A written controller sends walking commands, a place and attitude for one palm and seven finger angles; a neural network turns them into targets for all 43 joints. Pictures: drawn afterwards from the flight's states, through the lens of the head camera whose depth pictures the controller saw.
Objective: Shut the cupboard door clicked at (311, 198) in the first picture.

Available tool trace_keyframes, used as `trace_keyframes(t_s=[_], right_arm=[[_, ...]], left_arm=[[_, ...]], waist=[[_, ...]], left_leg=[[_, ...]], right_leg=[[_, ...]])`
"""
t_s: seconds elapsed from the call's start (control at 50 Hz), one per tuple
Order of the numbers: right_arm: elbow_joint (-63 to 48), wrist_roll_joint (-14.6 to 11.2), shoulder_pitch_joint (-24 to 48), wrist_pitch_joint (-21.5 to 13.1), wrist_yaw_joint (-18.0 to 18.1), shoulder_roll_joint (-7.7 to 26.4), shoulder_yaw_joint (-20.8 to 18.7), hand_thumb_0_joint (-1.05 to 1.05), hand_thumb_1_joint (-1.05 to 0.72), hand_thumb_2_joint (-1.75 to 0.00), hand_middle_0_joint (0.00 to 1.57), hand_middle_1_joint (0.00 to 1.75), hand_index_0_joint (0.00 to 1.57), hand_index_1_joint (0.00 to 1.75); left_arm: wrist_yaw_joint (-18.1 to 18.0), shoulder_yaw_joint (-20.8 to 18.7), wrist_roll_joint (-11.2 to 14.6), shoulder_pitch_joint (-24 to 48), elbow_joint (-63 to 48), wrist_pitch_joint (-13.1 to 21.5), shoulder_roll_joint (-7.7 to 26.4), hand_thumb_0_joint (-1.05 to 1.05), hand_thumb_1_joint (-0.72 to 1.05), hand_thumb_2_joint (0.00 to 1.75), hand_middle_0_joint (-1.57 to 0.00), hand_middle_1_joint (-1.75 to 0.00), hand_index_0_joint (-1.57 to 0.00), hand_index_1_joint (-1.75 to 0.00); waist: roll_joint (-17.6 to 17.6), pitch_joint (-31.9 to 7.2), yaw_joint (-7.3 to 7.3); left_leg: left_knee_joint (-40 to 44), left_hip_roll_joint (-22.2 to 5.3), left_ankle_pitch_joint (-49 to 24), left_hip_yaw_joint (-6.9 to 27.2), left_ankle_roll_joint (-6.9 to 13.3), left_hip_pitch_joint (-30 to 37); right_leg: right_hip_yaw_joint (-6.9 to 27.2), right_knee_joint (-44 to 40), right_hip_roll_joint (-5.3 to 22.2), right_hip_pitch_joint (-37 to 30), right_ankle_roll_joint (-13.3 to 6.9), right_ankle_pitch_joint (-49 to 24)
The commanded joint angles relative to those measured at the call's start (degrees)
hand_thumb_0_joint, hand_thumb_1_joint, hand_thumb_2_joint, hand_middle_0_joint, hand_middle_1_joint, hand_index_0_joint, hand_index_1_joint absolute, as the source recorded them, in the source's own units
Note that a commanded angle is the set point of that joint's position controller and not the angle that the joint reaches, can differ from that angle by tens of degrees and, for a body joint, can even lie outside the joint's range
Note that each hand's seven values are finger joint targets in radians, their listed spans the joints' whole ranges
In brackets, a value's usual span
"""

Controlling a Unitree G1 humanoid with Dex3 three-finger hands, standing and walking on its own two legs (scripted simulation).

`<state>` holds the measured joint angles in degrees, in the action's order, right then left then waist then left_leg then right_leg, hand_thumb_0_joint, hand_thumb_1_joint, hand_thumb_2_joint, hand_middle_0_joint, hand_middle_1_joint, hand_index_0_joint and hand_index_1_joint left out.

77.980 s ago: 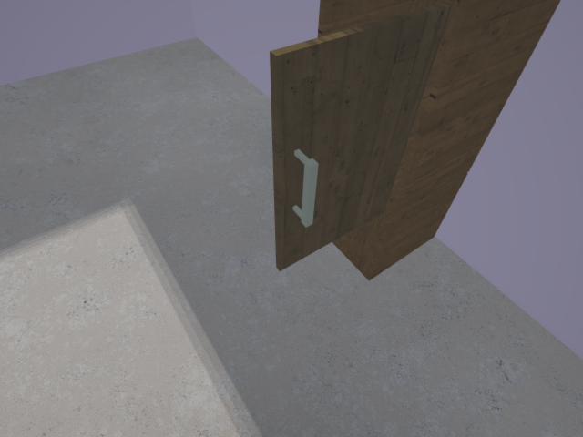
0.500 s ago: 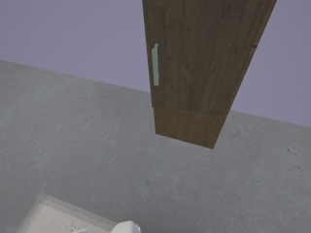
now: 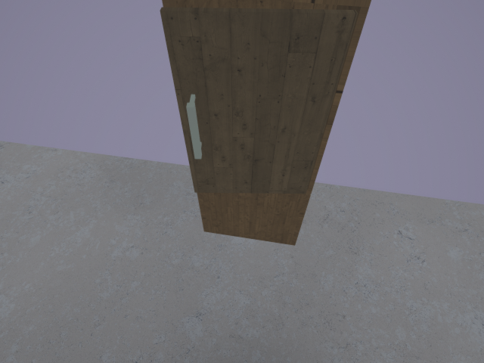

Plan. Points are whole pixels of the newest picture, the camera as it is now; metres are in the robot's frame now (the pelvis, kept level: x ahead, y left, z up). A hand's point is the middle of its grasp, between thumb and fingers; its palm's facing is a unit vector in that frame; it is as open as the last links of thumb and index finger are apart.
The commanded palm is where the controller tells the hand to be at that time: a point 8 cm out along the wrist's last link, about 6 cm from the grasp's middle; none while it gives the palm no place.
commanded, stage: take the last steps up to it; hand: left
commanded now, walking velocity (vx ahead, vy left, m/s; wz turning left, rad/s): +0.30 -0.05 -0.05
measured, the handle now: (195, 128) +0.67 +0.14 -0.03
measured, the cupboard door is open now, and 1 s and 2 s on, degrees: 9 9 9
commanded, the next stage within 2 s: come to a stop and stand still in 0.46 s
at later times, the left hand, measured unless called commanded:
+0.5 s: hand out of the picture +0.15 +0.15 -0.19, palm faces +0.01 -0.99 -0.15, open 7.4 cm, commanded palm none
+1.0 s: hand (170, 296) +0.28 +0.16 -0.17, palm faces +0.06 -0.97 -0.25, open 7.3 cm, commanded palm none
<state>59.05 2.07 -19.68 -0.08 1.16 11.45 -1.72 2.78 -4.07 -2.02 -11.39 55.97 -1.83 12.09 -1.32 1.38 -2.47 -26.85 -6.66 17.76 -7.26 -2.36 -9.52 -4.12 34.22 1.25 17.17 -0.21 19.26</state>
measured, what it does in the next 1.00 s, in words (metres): walks ahead: right foot, then left foot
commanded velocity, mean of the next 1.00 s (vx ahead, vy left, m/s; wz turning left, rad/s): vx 0.01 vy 0.01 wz -0.01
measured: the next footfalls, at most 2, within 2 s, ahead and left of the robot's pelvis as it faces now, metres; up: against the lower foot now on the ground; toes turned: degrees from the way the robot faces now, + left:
right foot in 0.02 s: +0.05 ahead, -0.12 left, +0.00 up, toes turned -4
left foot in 0.36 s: +0.24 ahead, +0.10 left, +0.00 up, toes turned +7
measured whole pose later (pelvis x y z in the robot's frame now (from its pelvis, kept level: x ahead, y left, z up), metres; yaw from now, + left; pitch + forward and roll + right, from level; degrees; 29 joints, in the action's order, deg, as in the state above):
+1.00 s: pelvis +0.22 -0.03 +0.00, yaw +1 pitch +0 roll +1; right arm 57.4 0.0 -7.2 3.9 1.3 12.2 -3.1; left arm -2.6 -3.2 -2.2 -8.7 57.7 -1.3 10.2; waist 1.2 6.5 1.0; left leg -46.6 1.2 26.1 -1.9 -3.0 -21.4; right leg -4.0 26.4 4.0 13.5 0.1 13.0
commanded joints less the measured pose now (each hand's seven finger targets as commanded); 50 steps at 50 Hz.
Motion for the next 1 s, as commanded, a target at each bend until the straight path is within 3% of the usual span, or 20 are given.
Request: trace_keyframes(t_s=[0.0, 0.02, 0.06, 0.14, 0.28, 0.3, 0.32, 0.34, 0.36, 0.42, 0.48, 0.58, 0.62, 0.64, 0.66, 0.7, 0.78, 0.82, 0.88, 0.98], right_arm=[[-5.2, -1.1, 4.0, -1.5, -0.6, 3.6, -1.2, 0.0, -0.9, -0.9, 0.2, 0.3, 0.2, 0.3], [-7.1, -0.7, 8.4, -1.3, -0.7, 5.7, -1.4, 0.0, -0.9, -0.9, 0.2, 0.3, 0.2, 0.3], [-5.8, -0.5, 8.5, -1.4, -0.7, 6.1, -1.9, 0.0, -0.9, -0.9, 0.2, 0.3, 0.2, 0.3], [-3.3, -0.3, 3.9, -1.1, -1.6, 2.6, -1.4, 0.0, -0.9, -0.9, 0.2, 0.3, 0.2, 0.3], [-2.4, -0.5, 1.5, -2.5, -1.4, 2.3, -0.9, 0.0, -0.9, -0.9, 0.2, 0.3, 0.2, 0.3], [-0.8, -0.4, -2.8, -2.9, -1.2, 3.9, -1.3, 0.0, -0.9, -0.9, 0.2, 0.3, 0.2, 0.3], [0.7, 0.4, -9.0, -3.5, -0.6, 7.9, -2.1, 0.0, -0.9, -0.9, 0.2, 0.3, 0.2, 0.3], [1.4, 0.9, -13.5, -3.2, 0.1, 13.0, -3.1, 0.0, -0.9, -0.9, 0.2, 0.3, 0.2, 0.3], [1.0, 0.4, -12.3, -2.5, 0.4, 12.7, -3.0, 0.0, -0.9, -0.9, 0.2, 0.3, 0.2, 0.3], [-2.0, 0.1, -2.2, -2.7, 0.7, 7.1, -1.6, 0.0, -0.9, -0.9, 0.2, 0.3, 0.2, 0.3], [-2.2, 0.2, 1.5, -2.7, 0.7, 6.7, -1.6, 0.0, -0.9, -0.9, 0.2, 0.3, 0.2, 0.3], [-1.4, -0.8, 5.2, -1.2, 0.3, 5.0, -1.0, 0.0, -0.9, -0.9, 0.2, 0.3, 0.2, 0.3], [-1.1, -1.5, 3.6, -1.2, -0.1, 0.7, 0.3, 0.0, -0.9, -0.9, 0.2, 0.3, 0.2, 0.3], [-0.1, -1.6, 0.5, -0.8, -0.2, 0.7, 0.4, 0.0, -0.9, -0.9, 0.2, 0.3, 0.2, 0.3], [1.3, -1.4, 0.0, -0.3, 0.0, 0.4, 0.3, 0.0, -0.9, -0.9, 0.2, 0.3, 0.2, 0.3], [2.0, -1.8, -0.7, 0.7, 0.3, 1.6, -0.2, 0.0, -0.9, -0.9, 0.2, 0.3, 0.2, 0.3], [-0.5, -1.8, 4.1, 2.1, 1.0, 3.7, -1.7, 0.0, -0.9, -0.9, 0.2, 0.3, 0.2, 0.3], [-2.5, -2.0, 7.8, 2.7, 1.1, 3.7, -2.0, 0.0, -0.9, -0.9, 0.2, 0.3, 0.2, 0.3], [-3.9, -1.8, 8.9, 3.3, 0.4, 3.1, -2.0, 0.0, -0.9, -0.9, 0.2, 0.3, 0.2, 0.3], [-3.9, -1.7, 5.1, 2.7, -0.1, 3.5, -1.9, 0.0, -0.9, -0.9, 0.2, 0.3, 0.2, 0.3]], left_arm=[[-1.5, -2.9, 0.0, -13.8, 1.9, 2.9, 12.5, 0.0, 0.9, 0.9, -0.2, -0.3, -0.2, -0.3], [-2.2, -2.8, 0.8, -15.6, 2.4, 2.8, 13.2, 0.0, 0.9, 0.9, -0.2, -0.3, -0.2, -0.3], [-3.0, -1.5, 0.8, -9.9, 2.0, 3.4, 8.6, 0.0, 0.9, 0.9, -0.2, -0.3, -0.2, -0.3], [-3.2, -0.2, 0.6, -5.3, 1.7, 4.9, 5.1, 0.0, 0.9, 0.9, -0.2, -0.3, -0.2, -0.3], [-3.2, -0.3, 1.1, -6.5, 5.2, 4.9, 5.2, 0.0, 0.9, 0.9, -0.2, -0.3, -0.2, -0.3], [-3.2, -0.2, 1.1, -6.7, 5.2, 4.7, 4.2, 0.0, 0.9, 0.9, -0.2, -0.3, -0.2, -0.3], [-3.2, 0.0, 1.3, -8.5, 4.6, 4.4, 2.1, 0.0, 0.9, 0.9, -0.2, -0.3, -0.2, -0.3], [-2.9, 0.6, 1.7, -10.8, 3.5, 4.4, 0.1, 0.0, 0.9, 0.9, -0.2, -0.3, -0.2, -0.3], [-3.0, 0.8, 0.9, -7.9, 2.4, 4.3, 1.6, 0.0, 0.9, 0.9, -0.2, -0.3, -0.2, -0.3], [-2.3, 0.5, 0.5, -3.4, 2.0, 3.7, 0.9, 0.0, 0.9, 0.9, -0.2, -0.3, -0.2, -0.3], [-2.0, 0.9, 0.6, -6.1, 2.6, 2.7, -2.0, 0.0, 0.9, 0.9, -0.2, -0.3, -0.2, -0.3], [-2.6, 1.2, 0.4, -10.3, 4.6, 2.7, -0.9, 0.0, 0.9, 0.9, -0.2, -0.3, -0.2, -0.3], [-3.5, 1.2, 0.6, -9.5, 4.6, 3.8, 4.7, 0.0, 0.9, 0.9, -0.2, -0.3, -0.2, -0.3], [-3.6, 1.3, 0.8, -7.2, 4.2, 3.6, 7.6, 0.0, 0.9, 0.9, -0.2, -0.3, -0.2, -0.3], [-3.8, 1.2, 1.2, -5.2, 4.4, 4.2, 7.0, 0.0, 0.9, 0.9, -0.2, -0.3, -0.2, -0.3], [-4.6, 1.1, 1.3, -4.6, 4.4, 3.7, 7.0, 0.0, 0.9, 0.9, -0.2, -0.3, -0.2, -0.3], [-6.0, -0.8, 0.6, -8.5, 4.6, 2.3, 9.4, 0.0, 0.9, 0.9, -0.2, -0.3, -0.2, -0.3], [-6.4, -1.8, 0.2, -7.1, 3.4, 1.5, 10.1, 0.0, 0.9, 0.9, -0.2, -0.3, -0.2, -0.3], [-6.2, -1.9, 0.3, -2.8, 0.9, 1.0, 9.7, 0.0, 0.9, 0.9, -0.2, -0.3, -0.2, -0.3], [-5.6, -1.5, 0.2, 0.9, -1.2, 0.7, 9.0, 0.0, 0.9, 0.9, -0.2, -0.3, -0.2, -0.3]], waist=[[19.2, -0.7, 8.65], [15.4, 1.2, 9.77], [13.2, 5.3, 5.93], [7.3, 3.0, 1.1], [5.2, 2.3, -0.73], [1.7, 0.6, -2.38], [-7.5, -2.9, -3.94], [-17.5, -6.9, -3.98], [-11.9, -5.7, -4.17], [-5.9, 3.3, -0.28], [-4.8, -0.4, 1.88], [-1.8, 0.8, 5.1], [8.1, 1.5, 3.83], [5.6, -0.7, 1.59], [11.7, -1.6, 1.31], [13.5, -1.1, 1.6], [12.6, -4.6, 5.91], [9.0, -5.2, 6.58], [9.6, -6.2, 5.13], [11.7, -5.6, 1.92]], left_leg=[[-19.0, 4.3, 16.4, -4.0, 1.4, -28.0], [-29.6, 3.1, 19.1, 2.2, 2.0, -30.9], [-35.9, 0.4, 10.4, 6.4, 2.3, -33.1], [-28.1, 0.0, 2.0, 3.7, 1.0, -23.3], [-5.6, 3.8, -7.7, -0.3, 2.2, -6.8], [-3.0, 3.5, -9.8, 1.7, 2.6, 1.7], [2.0, -4.7, -11.8, 13.7, 6.2, 9.9], [8.2, -17.6, -13.7, 30.7, 12.6, 17.7], [11.8, -19.4, -5.4, 32.7, 15.1, 12.2], [16.0, -16.0, 0.5, 24.9, 13.7, -3.7], [14.0, -11.1, -4.6, 13.3, 11.5, -5.9], [6.9, -4.2, 1.6, 6.8, 6.9, -12.0], [0.8, 2.8, 0.4, 1.9, 1.7, -11.5], [1.5, 3.7, -0.5, 2.5, 1.2, -5.2], [0.3, 3.2, -2.5, 2.5, 0.9, -2.4], [-1.5, 2.6, -0.6, 2.3, 0.6, -3.7], [-21.0, 5.8, 14.8, 3.8, -0.5, -16.6], [-28.0, 6.8, 16.7, 7.3, -0.6, -19.9], [-27.8, 6.6, 11.8, 8.1, -0.9, -17.3], [-6.6, 6.3, -1.7, 5.6, -0.1, -5.1]], right_leg=[[25.0, -22.1, 15.8, -26.3, -9.3, 10.9], [31.6, -26.2, 20.8, -21.1, -13.7, 14.6], [27.1, -25.8, 18.2, -15.8, -14.5, 10.5], [10.2, -23.1, 13.0, -10.1, -12.0, -12.9], [5.9, -15.1, 9.6, -8.5, -8.7, -18.5], [4.7, -7.8, 7.7, -3.9, -7.5, -17.6], [1.6, 4.9, 2.4, 2.5, -4.8, -9.6], [-2.2, 20.6, -3.3, 12.3, -2.6, 12.4], [2.4, 29.2, -2.5, 14.0, -3.2, 16.5], [5.6, 30.9, 3.8, 14.8, -1.9, 7.3], [2.1, 14.9, 3.0, 4.8, -1.0, 5.2], [-0.3, -6.1, -0.1, -9.1, 0.3, -9.0], [14.3, -16.1, 10.8, -8.4, -3.0, -20.4], [15.1, -15.8, 14.1, -5.3, -4.6, -23.2], [14.7, -15.0, 12.9, -4.9, -5.2, -32.6], [12.0, -11.9, 13.4, -9.3, -5.1, -51.5], [15.7, -7.5, 20.3, -22.9, -11.6, -80.5], [15.1, -7.6, 21.2, -24.1, -13.7, -76.2], [11.3, -9.5, 18.8, -19.0, -12.3, -60.8], [8.3, -7.6, 13.8, -9.7, -7.9, -39.8]])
